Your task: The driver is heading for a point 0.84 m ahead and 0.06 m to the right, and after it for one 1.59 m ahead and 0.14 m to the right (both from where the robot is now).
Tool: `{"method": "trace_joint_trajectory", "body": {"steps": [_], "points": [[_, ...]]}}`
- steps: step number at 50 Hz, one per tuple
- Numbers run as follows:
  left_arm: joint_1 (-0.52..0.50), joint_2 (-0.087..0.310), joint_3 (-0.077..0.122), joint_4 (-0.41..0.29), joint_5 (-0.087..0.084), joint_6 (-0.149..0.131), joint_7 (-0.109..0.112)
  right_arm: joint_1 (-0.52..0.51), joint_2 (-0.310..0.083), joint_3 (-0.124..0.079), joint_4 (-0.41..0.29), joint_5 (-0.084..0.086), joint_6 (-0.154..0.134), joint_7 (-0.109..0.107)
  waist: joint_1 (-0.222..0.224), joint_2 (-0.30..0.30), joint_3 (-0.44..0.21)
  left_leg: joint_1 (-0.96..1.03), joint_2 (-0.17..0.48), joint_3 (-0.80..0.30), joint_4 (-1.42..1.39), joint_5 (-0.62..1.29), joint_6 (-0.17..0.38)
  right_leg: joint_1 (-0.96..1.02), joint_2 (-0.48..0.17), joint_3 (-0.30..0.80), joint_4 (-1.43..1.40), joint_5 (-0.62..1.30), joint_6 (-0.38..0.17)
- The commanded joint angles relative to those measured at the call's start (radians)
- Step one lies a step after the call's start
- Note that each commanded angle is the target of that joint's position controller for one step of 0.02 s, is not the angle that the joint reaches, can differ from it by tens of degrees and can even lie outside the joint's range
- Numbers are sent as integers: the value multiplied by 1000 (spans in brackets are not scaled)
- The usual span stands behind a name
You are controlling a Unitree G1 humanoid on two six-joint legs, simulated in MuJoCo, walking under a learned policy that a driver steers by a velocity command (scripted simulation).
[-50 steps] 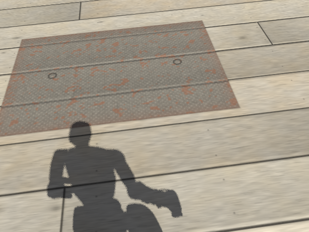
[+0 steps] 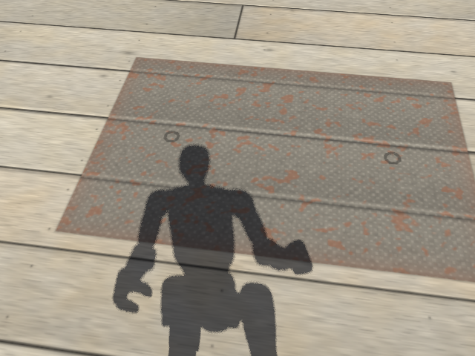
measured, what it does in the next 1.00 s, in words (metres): walks ahead: left foot, then right foot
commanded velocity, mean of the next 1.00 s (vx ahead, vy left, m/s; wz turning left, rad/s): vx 0.50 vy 0.00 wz -0.19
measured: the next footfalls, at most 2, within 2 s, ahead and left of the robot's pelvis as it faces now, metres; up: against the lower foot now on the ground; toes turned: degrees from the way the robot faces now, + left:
left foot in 0.24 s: +0.33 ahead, +0.14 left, +0.00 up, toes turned -13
right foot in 0.72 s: +0.51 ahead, -0.19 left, +0.00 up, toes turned -19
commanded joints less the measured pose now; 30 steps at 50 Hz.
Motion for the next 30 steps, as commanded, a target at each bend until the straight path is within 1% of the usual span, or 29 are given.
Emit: {"method": "trace_joint_trajectory", "body": {"steps": [1,3,4,6,7,9,10,11,12,13,14,15,16,17,18,19,20,21,22,24,26,28,30], "points": [[-66,171,44,-83,-8,-16,19,-12,-63,-15,-70,-9,-2,-7,-31,-83,-8,21,2,23,-192,148,-43,-97,-230,221,-165,118,-179],[-28,184,48,-70,-15,-6,26,-104,-42,-7,-89,-5,-9,-3,9,-89,-9,93,-36,33,-358,302,-53,-131,-196,191,-140,90,-140],[0,189,50,-61,-18,-1,29,-139,-43,-7,-96,2,-13,0,27,-92,-18,124,-56,34,-407,355,-58,-126,-197,201,-128,74,-130],[38,190,50,-48,-25,9,32,-179,-60,-15,-107,16,-18,6,40,-103,-30,148,-72,14,-470,374,-57,-78,-216,246,-88,32,-116],[47,185,49,-46,-27,14,34,-187,-75,-21,-112,20,-21,9,38,-109,-36,154,-73,-2,-503,355,-50,-40,-227,278,-57,8,-107],[47,182,50,-47,-23,22,37,-176,-104,-37,-113,25,-27,14,18,-131,-48,181,-73,-19,-540,275,-25,28,-254,343,13,-5,-85],[37,181,51,-51,-19,27,37,-143,-116,-45,-107,28,-31,14,-5,-146,-55,227,-74,-11,-557,230,-5,37,-258,362,52,6,-73],[28,161,45,-56,-15,29,35,-68,-132,-58,-89,27,-34,10,-48,-146,-84,338,-70,4,-595,214,24,20,-230,352,122,31,-50],[29,109,26,-68,-6,26,29,48,-170,-74,-78,13,-39,3,-106,-107,-184,538,21,-63,-590,180,79,-40,-176,302,314,9,-16],[116,31,1,-92,-8,18,27,174,-252,-94,-66,-9,-32,-6,-110,107,-348,896,254,-385,-601,67,202,-312,-50,160,652,-249,52],[165,66,-3,-112,-28,12,29,226,-242,-98,-32,5,-17,7,-94,311,-390,963,368,-728,-704,-178,282,-528,-62,113,872,-473,74],[105,157,21,-96,-37,18,31,174,-155,-76,-48,11,-13,7,-111,161,-251,854,325,-636,-736,-279,246,-590,-120,135,964,-385,84],[21,176,28,-110,-26,25,31,129,-120,-65,-51,11,-6,4,-114,84,-149,735,281,-471,-740,-183,211,-592,-151,97,973,-302,91],[-16,164,29,-121,-15,28,30,86,-98,-57,-47,7,-2,4,-95,48,-86,628,234,-355,-763,-55,199,-565,-179,86,937,-239,97],[-30,149,33,-128,-13,32,25,60,-80,-51,-39,2,-2,2,-73,67,-48,558,200,-272,-789,30,193,-537,-207,84,898,-199,100],[-28,127,28,-130,-16,36,20,54,-76,-50,-30,-1,-6,3,-60,84,-31,500,173,-213,-818,77,190,-494,-220,73,872,-178,101],[-25,101,23,-128,-16,40,18,58,-72,-51,-17,3,-12,5,-54,85,-29,475,161,-172,-838,121,200,-474,-218,62,850,-167,103],[-32,81,17,-131,-14,42,16,67,-79,-54,-3,7,-17,8,-49,76,-23,463,161,-140,-854,164,213,-472,-218,60,815,-157,105],[-50,70,12,-137,-9,42,16,75,-92,-59,11,10,-21,10,-48,62,-17,462,165,-116,-869,206,227,-481,-216,61,768,-140,108],[-98,57,2,-149,-1,36,12,83,-116,-66,33,14,-23,11,-50,38,-12,483,171,-69,-884,279,242,-495,-221,59,643,-72,111],[-153,49,-7,-157,2,25,0,82,-134,-69,49,22,-17,11,-63,29,-7,491,154,-8,-892,314,234,-466,-222,28,501,31,108],[-226,42,-15,-170,1,13,-11,104,-153,-72,68,32,-9,9,-87,26,6,484,140,37,-894,318,219,-413,-212,-15,379,108,103],[-289,48,-16,-189,-5,7,-19,152,-173,-76,96,41,-1,9,-108,30,17,511,157,41,-890,313,211,-382,-200,-35,309,124,93]]}}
